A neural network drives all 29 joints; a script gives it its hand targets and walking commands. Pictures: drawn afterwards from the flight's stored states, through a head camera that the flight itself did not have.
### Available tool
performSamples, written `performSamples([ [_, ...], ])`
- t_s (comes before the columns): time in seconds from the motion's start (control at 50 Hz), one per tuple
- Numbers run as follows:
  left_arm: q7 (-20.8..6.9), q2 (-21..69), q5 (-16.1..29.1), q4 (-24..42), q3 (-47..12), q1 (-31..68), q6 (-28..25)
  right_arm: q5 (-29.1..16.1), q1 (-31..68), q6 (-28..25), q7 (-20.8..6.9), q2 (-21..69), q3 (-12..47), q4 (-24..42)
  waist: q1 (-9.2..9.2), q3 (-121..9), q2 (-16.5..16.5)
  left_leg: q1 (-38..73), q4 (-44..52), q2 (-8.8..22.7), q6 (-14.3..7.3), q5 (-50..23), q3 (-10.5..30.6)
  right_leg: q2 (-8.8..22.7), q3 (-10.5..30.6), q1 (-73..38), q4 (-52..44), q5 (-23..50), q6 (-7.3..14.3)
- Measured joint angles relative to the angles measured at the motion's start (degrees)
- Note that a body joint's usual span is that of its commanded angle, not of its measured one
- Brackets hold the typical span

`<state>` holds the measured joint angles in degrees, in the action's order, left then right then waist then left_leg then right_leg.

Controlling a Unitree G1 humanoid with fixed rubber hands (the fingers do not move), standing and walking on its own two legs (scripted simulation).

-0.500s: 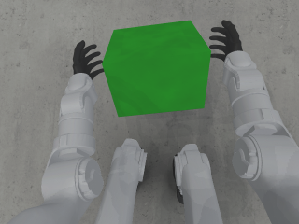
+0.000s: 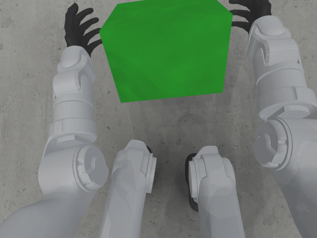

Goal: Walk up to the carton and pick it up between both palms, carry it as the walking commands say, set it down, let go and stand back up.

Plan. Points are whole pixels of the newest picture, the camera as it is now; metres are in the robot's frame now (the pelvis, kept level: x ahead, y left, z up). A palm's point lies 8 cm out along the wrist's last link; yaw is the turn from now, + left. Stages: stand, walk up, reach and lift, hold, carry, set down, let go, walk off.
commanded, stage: set down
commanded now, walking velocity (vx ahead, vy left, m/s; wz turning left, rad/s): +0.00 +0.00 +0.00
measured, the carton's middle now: (165, 44) +0.59 +0.02 -0.26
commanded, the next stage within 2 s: none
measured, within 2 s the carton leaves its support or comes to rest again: neither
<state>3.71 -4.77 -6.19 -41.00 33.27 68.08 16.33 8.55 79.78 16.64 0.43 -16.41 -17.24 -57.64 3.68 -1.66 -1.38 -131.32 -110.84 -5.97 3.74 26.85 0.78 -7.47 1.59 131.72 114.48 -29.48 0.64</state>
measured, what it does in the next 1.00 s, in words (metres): stands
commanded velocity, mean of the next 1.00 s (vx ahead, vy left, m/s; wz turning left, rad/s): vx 0.00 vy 0.00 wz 0.00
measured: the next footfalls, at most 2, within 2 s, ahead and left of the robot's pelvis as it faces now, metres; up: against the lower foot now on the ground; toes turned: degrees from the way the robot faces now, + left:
none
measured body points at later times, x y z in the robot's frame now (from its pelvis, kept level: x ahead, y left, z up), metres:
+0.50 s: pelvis +0.02 +0.00 -0.01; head +0.37 -0.02 +0.28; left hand +0.58 +0.20 -0.11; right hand +0.62 -0.17 -0.12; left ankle +0.13 +0.12 -0.38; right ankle +0.11 -0.10 -0.38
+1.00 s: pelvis +0.02 +0.00 -0.02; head +0.36 -0.02 +0.27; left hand +0.57 +0.20 -0.13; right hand +0.61 -0.17 -0.13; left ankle +0.13 +0.12 -0.38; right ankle +0.11 -0.10 -0.38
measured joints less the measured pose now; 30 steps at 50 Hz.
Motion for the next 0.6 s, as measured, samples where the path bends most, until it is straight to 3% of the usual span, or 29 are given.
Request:
performSamples([
  [0.2, -2.73, -1.33, -3.14, -1.37, 4.16, 5.49, -1.27, 2.27, 4.91, -1.16, -3.64, -0.86, -3.17, -1.37, -0.53, 3.12, 0.48, -1.04, -2.57, -0.21, -0.14, 0.9, -0.41, 0.49, -0.2, 0.96, 2.75, -1.14, 0.19],
  [0.6, -4.73, -1.98, -3.48, -1.71, 5.2, 5.47, -4.63, 3.85, 4.17, -4.33, -5.33, 0.11, -5.3, 0.66, -0.97, 2.42, 1.21, -1.28, -4.12, -0.34, -0.81, 4.55, -0.98, 1.41, -0.2, 0.76, 4.27, -5.24, 0.43],
])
